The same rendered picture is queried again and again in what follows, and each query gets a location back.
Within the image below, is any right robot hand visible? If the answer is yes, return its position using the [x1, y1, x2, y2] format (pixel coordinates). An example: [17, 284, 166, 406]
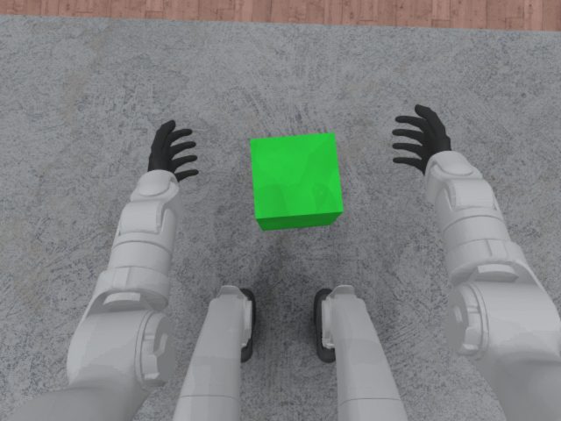
[392, 104, 452, 175]

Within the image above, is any right robot forearm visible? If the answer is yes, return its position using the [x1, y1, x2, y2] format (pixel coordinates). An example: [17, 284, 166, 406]
[424, 151, 561, 352]

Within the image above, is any robot right upper arm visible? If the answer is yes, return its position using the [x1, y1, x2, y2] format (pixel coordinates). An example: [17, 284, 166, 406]
[444, 282, 561, 421]

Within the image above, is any robot left thigh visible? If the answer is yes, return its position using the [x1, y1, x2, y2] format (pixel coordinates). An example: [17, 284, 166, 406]
[172, 295, 252, 421]

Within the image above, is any robot left upper arm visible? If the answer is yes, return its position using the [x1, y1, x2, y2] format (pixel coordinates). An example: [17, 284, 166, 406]
[5, 310, 175, 421]

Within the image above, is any carton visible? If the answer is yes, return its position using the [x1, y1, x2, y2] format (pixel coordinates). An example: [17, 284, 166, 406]
[250, 132, 344, 231]

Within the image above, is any left robot hand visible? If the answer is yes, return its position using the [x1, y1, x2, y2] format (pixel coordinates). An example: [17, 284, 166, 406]
[147, 120, 199, 182]

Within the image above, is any left robot forearm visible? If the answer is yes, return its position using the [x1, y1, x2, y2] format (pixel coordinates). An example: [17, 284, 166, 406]
[67, 169, 185, 382]

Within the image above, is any right robot shin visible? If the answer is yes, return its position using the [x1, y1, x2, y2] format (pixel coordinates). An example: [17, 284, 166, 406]
[322, 285, 366, 348]

